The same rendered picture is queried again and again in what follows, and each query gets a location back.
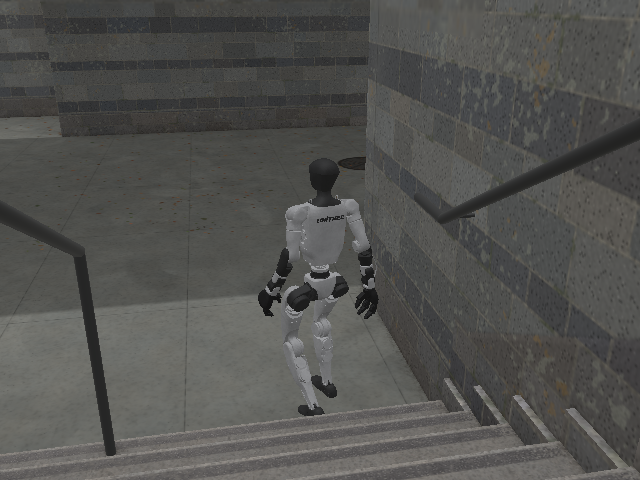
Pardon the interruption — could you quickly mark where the robot right foot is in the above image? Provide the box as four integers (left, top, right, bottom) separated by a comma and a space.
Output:
311, 375, 337, 398

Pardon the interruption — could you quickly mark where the robot left hand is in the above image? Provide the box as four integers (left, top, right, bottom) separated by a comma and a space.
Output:
258, 289, 282, 317

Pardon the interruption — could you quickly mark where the right robot forearm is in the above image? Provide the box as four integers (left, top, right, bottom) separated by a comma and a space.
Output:
358, 240, 375, 289

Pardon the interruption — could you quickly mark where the right robot upper arm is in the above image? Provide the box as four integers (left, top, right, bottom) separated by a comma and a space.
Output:
339, 199, 370, 253

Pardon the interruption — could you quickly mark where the robot right shin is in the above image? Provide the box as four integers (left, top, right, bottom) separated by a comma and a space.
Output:
313, 319, 333, 386

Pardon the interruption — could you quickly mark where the left robot upper arm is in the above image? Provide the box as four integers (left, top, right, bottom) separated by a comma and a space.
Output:
285, 204, 308, 263

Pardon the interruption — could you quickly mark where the left robot forearm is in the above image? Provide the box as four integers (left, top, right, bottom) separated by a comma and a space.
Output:
265, 248, 293, 296

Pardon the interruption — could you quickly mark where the robot right hand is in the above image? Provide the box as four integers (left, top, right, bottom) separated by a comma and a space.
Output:
355, 288, 379, 319

